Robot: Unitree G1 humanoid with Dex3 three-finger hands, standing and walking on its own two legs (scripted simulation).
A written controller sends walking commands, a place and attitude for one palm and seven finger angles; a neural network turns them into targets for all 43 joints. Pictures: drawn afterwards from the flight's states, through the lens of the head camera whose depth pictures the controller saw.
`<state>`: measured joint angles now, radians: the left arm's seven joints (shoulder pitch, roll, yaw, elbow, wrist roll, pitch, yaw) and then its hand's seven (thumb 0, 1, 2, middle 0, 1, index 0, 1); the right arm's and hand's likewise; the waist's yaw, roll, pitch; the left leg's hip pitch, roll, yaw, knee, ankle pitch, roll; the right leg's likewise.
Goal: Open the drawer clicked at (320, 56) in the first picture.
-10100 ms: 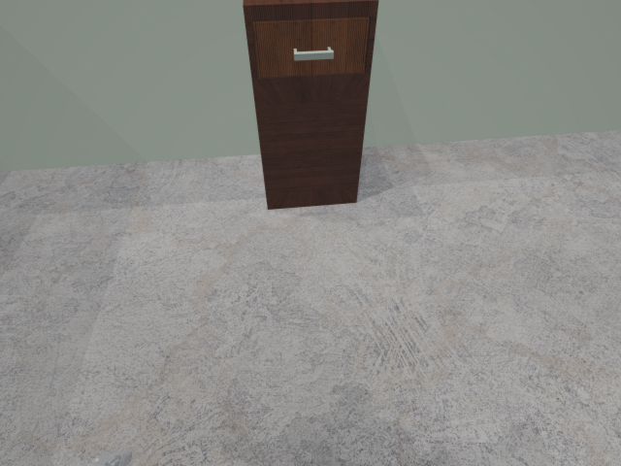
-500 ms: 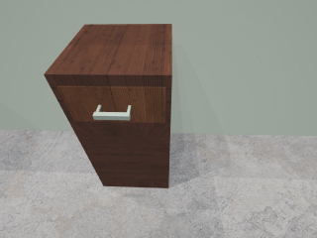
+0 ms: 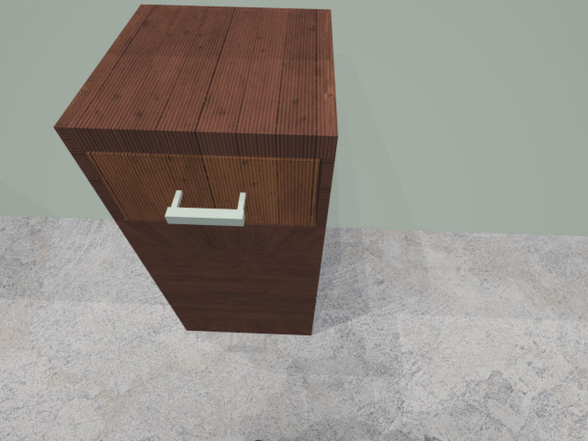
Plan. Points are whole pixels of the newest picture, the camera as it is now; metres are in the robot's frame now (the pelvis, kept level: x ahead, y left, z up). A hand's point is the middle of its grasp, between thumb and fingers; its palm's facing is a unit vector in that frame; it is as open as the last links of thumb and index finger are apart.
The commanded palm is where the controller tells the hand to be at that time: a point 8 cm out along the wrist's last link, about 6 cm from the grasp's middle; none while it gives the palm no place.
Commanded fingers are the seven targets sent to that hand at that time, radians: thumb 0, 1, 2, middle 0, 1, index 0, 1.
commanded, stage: come to a stop and stand still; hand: left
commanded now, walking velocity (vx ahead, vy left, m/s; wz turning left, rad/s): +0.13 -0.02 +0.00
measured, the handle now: (208, 207) +0.48 +0.20 -0.03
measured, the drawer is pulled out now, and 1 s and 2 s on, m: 0.00 0.00 0.00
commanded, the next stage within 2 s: look again from close up in 0.96 s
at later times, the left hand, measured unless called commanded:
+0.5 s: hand out of the picture -0.02 +0.14 -0.17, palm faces +0.14 -0.97 -0.20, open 7.3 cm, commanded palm none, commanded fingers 0.00 0.90 0.90 -0.20 -0.30 -0.20 -0.30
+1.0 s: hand out of the picture -0.03 +0.15 -0.17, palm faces +0.08 -0.99 -0.15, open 7.3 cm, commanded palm none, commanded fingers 0.00 0.90 0.90 -0.20 -0.30 -0.20 -0.30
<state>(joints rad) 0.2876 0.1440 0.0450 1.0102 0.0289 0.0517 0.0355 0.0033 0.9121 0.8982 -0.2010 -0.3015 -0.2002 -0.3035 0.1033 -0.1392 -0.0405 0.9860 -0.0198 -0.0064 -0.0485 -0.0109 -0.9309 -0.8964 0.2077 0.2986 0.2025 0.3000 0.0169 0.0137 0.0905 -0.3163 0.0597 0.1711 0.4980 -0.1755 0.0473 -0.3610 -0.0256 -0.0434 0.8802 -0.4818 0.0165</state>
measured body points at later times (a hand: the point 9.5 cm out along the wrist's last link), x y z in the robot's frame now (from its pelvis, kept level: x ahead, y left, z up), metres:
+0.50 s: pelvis -0.01 -0.03 +0.00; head +0.01 -0.03 +0.45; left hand -0.03 +0.20 -0.16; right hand -0.01 -0.26 -0.16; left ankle -0.03 +0.09 -0.74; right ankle -0.01 -0.14 -0.74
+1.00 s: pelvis +0.00 +0.00 +0.01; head -0.01 +0.00 +0.46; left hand -0.03 +0.20 -0.16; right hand -0.01 -0.22 -0.15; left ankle -0.03 +0.09 -0.74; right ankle -0.01 -0.14 -0.74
